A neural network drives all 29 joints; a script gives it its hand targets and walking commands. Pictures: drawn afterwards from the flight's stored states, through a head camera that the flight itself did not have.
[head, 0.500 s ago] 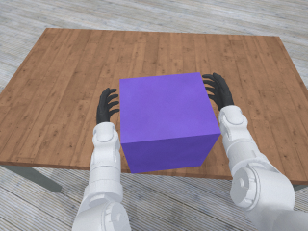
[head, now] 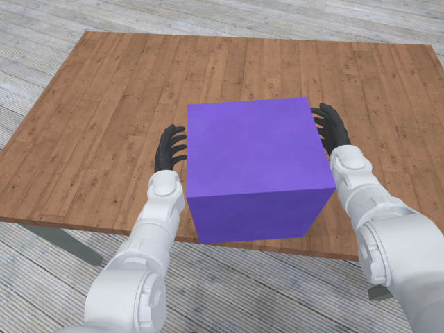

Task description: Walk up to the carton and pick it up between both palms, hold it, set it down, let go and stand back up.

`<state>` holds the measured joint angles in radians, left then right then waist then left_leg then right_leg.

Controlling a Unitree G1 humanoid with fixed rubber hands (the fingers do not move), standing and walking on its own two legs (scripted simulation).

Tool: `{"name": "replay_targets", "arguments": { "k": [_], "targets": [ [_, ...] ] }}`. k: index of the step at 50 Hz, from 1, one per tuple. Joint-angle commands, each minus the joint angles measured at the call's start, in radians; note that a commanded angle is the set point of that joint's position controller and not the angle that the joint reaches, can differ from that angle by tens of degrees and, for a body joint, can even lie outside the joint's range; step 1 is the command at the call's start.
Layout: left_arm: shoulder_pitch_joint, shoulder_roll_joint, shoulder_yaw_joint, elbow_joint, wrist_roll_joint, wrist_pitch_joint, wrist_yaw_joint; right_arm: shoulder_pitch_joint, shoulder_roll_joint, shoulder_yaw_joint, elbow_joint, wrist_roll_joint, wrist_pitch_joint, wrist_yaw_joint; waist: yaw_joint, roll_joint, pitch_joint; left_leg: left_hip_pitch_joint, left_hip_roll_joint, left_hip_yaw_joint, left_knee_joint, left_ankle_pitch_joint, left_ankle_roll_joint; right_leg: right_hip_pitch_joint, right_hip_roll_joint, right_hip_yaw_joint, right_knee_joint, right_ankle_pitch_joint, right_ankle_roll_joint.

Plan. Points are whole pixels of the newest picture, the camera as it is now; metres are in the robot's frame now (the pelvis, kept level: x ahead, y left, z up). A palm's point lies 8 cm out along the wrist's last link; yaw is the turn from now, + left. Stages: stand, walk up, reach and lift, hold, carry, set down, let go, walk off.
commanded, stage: set down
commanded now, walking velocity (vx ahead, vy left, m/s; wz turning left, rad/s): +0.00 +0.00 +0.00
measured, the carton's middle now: (249, 175) +0.41 +0.03 -0.01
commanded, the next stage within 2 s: none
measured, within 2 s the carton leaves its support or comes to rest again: neither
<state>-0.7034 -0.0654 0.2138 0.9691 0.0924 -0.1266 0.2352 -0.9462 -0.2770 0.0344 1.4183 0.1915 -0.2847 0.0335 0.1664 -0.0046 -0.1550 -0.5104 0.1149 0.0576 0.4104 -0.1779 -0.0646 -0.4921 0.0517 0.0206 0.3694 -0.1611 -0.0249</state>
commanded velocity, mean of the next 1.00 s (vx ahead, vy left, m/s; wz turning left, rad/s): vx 0.00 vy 0.00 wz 0.00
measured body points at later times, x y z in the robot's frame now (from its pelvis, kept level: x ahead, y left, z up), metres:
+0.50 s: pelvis -0.02 -0.01 +0.00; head +0.04 -0.02 +0.45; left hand +0.39 +0.20 +0.10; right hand +0.49 -0.16 +0.12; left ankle -0.01 +0.16 -0.74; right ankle -0.01 -0.11 -0.74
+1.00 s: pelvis -0.02 +0.00 +0.01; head +0.02 -0.01 +0.46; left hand +0.38 +0.22 +0.16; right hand +0.48 -0.17 +0.18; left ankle -0.01 +0.16 -0.74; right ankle -0.01 -0.11 -0.74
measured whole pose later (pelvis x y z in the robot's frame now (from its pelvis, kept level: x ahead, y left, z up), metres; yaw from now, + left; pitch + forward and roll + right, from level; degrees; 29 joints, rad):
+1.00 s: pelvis -0.02 +0.00 +0.01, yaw +2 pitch +8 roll +0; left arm -0.78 0.05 0.16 0.48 -0.03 0.50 0.21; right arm -1.07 -0.51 0.14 1.16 0.40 0.16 0.13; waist 0.14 0.00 -0.09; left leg -0.34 0.09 0.03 0.33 -0.13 -0.07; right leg -0.33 0.03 -0.01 0.33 -0.15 -0.02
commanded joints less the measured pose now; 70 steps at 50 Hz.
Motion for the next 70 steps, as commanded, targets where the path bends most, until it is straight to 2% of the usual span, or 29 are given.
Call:
{"name": "replay_targets", "arguments": {
  "k": [1, 6, 9, 12, 18, 26, 31, 38, 44, 45, 48, 49, 50, 51, 53, 55, 56, 57, 58, 59, 60, 61, 63, 66, 69, 70],
  "targets": [
    [-0.333, 0.067, -0.042, -0.027, -0.064, -0.104, 0.001, -0.427, -0.161, 0.078, -0.067, 0.097, -0.063, -0.003, 0.026, -0.068, -0.564, 0.182, -0.083, 0.054, 0.112, 0.418, -0.007, 0.195, 0.040, -0.037, 0.071, 0.337, 0.012],
    [-0.384, 0.091, -0.074, -0.088, -0.112, -0.120, 0.003, -0.494, -0.222, 0.101, -0.061, 0.148, -0.069, 0.005, 0.015, -0.071, -0.656, 0.168, -0.079, 0.058, 0.144, 0.440, -0.029, 0.190, 0.051, -0.041, 0.102, 0.427, 0.016],
    [-0.408, 0.092, -0.099, -0.164, -0.141, -0.088, 0.001, -0.524, -0.237, 0.108, -0.096, 0.170, -0.039, 0.015, 0.006, -0.074, -0.698, 0.169, -0.078, 0.055, 0.147, 0.451, -0.032, 0.212, 0.053, -0.037, 0.103, 0.477, 0.016],
    [-0.402, 0.107, -0.094, -0.191, -0.149, -0.036, -0.012, -0.522, -0.241, 0.122, -0.106, 0.185, 0.006, 0.028, 0.004, -0.096, -0.672, 0.149, -0.083, 0.049, 0.127, 0.426, -0.020, 0.254, 0.046, -0.028, 0.099, 0.491, 0.027],
    [-0.407, 0.158, -0.053, -0.225, -0.122, 0.073, -0.033, -0.512, -0.249, 0.139, -0.154, 0.213, 0.087, 0.049, 0.019, -0.113, -0.558, 0.127, -0.097, 0.043, 0.048, 0.339, 0.006, 0.334, 0.024, -0.013, 0.071, 0.437, 0.055],
    [-0.480, 0.196, -0.054, -0.272, -0.132, 0.197, -0.026, -0.550, -0.269, 0.128, -0.230, 0.220, 0.182, 0.058, 0.024, -0.106, -0.469, 0.159, -0.105, 0.045, -0.020, 0.222, 0.022, 0.329, 0.019, -0.012, 0.022, 0.275, 0.054],
    [-0.525, 0.209, -0.073, -0.336, -0.154, 0.277, -0.013, -0.578, -0.300, 0.106, -0.255, 0.216, 0.235, 0.064, 0.009, -0.085, -0.487, 0.221, -0.103, 0.036, -0.019, 0.226, 0.017, 0.294, 0.025, -0.022, 0.002, 0.243, 0.046],
    [-0.539, 0.214, -0.082, -0.490, -0.165, 0.448, 0.000, -0.585, -0.354, 0.069, -0.316, 0.212, 0.329, 0.074, -0.021, -0.057, -0.493, 0.323, -0.103, 0.015, -0.019, 0.273, 0.005, 0.293, 0.037, -0.037, -0.018, 0.286, 0.043],
    [-0.458, 0.201, -0.061, -0.606, -0.143, 0.600, -0.011, -0.531, -0.373, 0.071, -0.365, 0.224, 0.413, 0.088, -0.034, -0.046, -0.421, 0.369, -0.112, 0.006, -0.042, 0.297, 0.006, 0.356, 0.040, -0.036, -0.019, 0.345, 0.055],
    [-0.405, 0.184, -0.048, -0.564, -0.119, 0.612, -0.017, -0.494, -0.350, 0.103, -0.320, 0.226, 0.422, 0.096, 0.002, -0.040, -0.350, 0.354, -0.120, 0.006, -0.056, 0.292, 0.019, 0.352, 0.035, -0.047, -0.028, 0.293, 0.047],
    [-0.386, 0.194, -0.038, -0.640, -0.108, 0.615, -0.027, -0.474, -0.358, 0.068, -0.406, 0.209, 0.416, 0.101, -0.020, -0.052, -0.375, 0.360, -0.125, 0.004, -0.067, 0.281, 0.023, 0.369, 0.034, -0.047, -0.031, 0.281, 0.051],
    [-0.363, 0.191, -0.033, -0.683, -0.118, 0.606, -0.026, -0.458, -0.347, 0.075, -0.472, 0.209, 0.404, 0.101, -0.013, -0.076, -0.384, 0.357, -0.132, 0.007, -0.063, 0.293, 0.030, 0.399, 0.031, -0.041, -0.026, 0.318, 0.060],
    [-0.310, 0.170, -0.048, -0.696, -0.101, 0.607, -0.031, -0.399, -0.342, 0.074, -0.450, 0.209, 0.399, 0.098, -0.036, -0.066, -0.352, 0.378, -0.131, -0.002, -0.060, 0.342, 0.026, 0.429, 0.038, -0.045, -0.020, 0.401, 0.058],
    [-0.331, 0.165, -0.053, -0.725, -0.102, 0.605, -0.037, -0.415, -0.350, 0.063, -0.466, 0.209, 0.393, 0.098, -0.048, -0.055, -0.361, 0.381, -0.133, 0.001, -0.062, 0.344, 0.023, 0.431, 0.037, -0.046, -0.017, 0.422, 0.061],
    [-0.232, 0.146, -0.052, -0.770, -0.088, 0.607, -0.041, -0.332, -0.352, 0.075, -0.486, 0.212, 0.383, 0.098, -0.052, -0.063, -0.331, 0.408, -0.132, -0.005, -0.063, 0.372, 0.026, 0.458, 0.041, -0.050, -0.011, 0.472, 0.060],
    [-0.252, 0.155, -0.050, -0.804, -0.082, 0.601, -0.046, -0.340, -0.355, 0.037, -0.518, 0.193, 0.373, 0.093, -0.071, -0.044, -0.343, 0.387, -0.135, -0.004, -0.074, 0.310, 0.031, 0.445, 0.032, -0.041, -0.015, 0.431, 0.059],
    [-0.202, 0.133, -0.056, -0.848, -0.079, 0.598, -0.043, -0.299, -0.355, 0.040, -0.548, 0.195, 0.362, 0.096, -0.071, -0.035, -0.360, 0.424, -0.129, -0.010, -0.071, 0.355, 0.027, 0.445, 0.038, -0.047, -0.011, 0.459, 0.053],
    [-0.193, 0.124, -0.080, -0.862, -0.085, 0.596, -0.045, -0.295, -0.356, 0.021, -0.561, 0.186, 0.355, 0.096, -0.095, -0.035, -0.334, 0.438, -0.129, -0.016, -0.068, 0.349, 0.030, 0.425, 0.038, -0.053, -0.018, 0.444, 0.051],
    [-0.165, 0.121, -0.084, -0.914, -0.086, 0.587, -0.044, -0.262, -0.362, 0.006, -0.594, 0.179, 0.341, 0.096, -0.095, -0.023, -0.360, 0.460, -0.128, -0.016, -0.061, 0.374, 0.025, 0.421, 0.042, -0.061, -0.018, 0.456, 0.047],
    [-0.177, 0.123, -0.081, -0.908, -0.091, 0.580, -0.043, -0.287, -0.359, 0.003, -0.624, 0.174, 0.329, 0.096, -0.089, -0.030, -0.354, 0.452, -0.129, -0.015, -0.056, 0.364, 0.029, 0.408, 0.039, -0.056, -0.020, 0.444, 0.048],
    [-0.119, 0.118, -0.078, -0.883, -0.078, 0.578, -0.046, -0.241, -0.354, 0.012, -0.606, 0.171, 0.327, 0.097, -0.091, -0.050, -0.326, 0.454, -0.129, -0.021, -0.059, 0.354, 0.039, 0.410, 0.036, -0.051, -0.021, 0.444, 0.049],
    [-0.163, 0.141, -0.060, -0.882, -0.085, 0.568, -0.046, -0.290, -0.352, 0.006, -0.648, 0.159, 0.321, 0.094, -0.076, -0.062, -0.345, 0.428, -0.133, -0.013, -0.070, 0.295, 0.047, 0.408, 0.028, -0.044, -0.025, 0.392, 0.056],
    [-0.100, 0.110, -0.097, -0.939, -0.092, 0.553, -0.033, -0.209, -0.353, -0.009, -0.657, 0.168, 0.313, 0.102, -0.088, -0.051, -0.338, 0.458, -0.123, -0.022, -0.079, 0.306, 0.047, 0.391, 0.038, -0.053, -0.025, 0.364, 0.043],
    [-0.063, 0.104, -0.090, -0.937, -0.081, 0.545, -0.029, -0.171, -0.346, 0.001, -0.671, 0.169, 0.300, 0.109, -0.076, -0.053, -0.342, 0.486, -0.121, -0.020, -0.072, 0.309, 0.057, 0.365, 0.034, -0.047, -0.036, 0.332, 0.035],
    [0.003, 0.098, -0.075, -0.920, -0.068, 0.542, -0.038, -0.120, -0.335, 0.000, -0.697, 0.156, 0.287, 0.104, -0.076, -0.090, -0.311, 0.462, -0.127, -0.016, -0.081, 0.283, 0.072, 0.390, 0.030, -0.038, -0.029, 0.348, 0.044],
    [-0.008, 0.100, -0.074, -0.911, -0.072, 0.537, -0.043, -0.135, -0.328, -0.002, -0.716, 0.152, 0.283, 0.100, -0.072, -0.096, -0.294, 0.449, -0.131, -0.011, -0.092, 0.241, 0.078, 0.385, 0.024, -0.032, -0.034, 0.317, 0.048]
  ]
}}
